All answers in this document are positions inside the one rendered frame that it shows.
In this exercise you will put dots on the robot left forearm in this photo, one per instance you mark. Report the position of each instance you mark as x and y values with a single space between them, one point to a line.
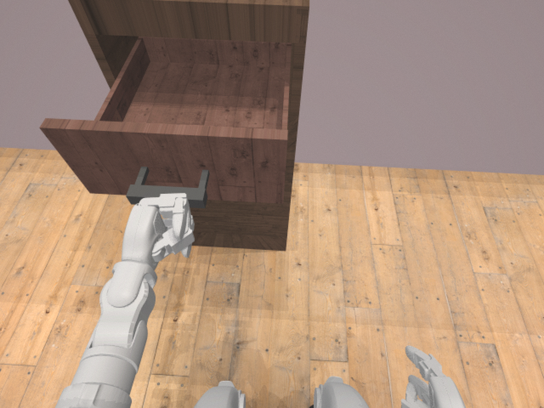
105 375

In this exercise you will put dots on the drawer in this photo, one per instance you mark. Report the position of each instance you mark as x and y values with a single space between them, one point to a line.
183 105

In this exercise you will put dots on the robot left thigh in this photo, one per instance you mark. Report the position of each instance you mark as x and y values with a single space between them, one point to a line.
222 397

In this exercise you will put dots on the cabinet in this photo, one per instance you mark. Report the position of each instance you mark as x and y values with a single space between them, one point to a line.
112 27

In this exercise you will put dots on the robot right thigh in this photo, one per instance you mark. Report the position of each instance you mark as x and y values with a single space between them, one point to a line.
338 395

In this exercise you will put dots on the robot thigh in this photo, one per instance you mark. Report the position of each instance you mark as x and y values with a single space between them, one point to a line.
338 395
222 397

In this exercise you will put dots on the right robot hand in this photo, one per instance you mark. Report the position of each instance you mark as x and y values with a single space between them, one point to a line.
440 392

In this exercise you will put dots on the handle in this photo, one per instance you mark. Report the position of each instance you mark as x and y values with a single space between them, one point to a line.
197 197

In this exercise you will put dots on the left robot hand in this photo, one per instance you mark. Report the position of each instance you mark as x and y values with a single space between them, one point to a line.
145 226

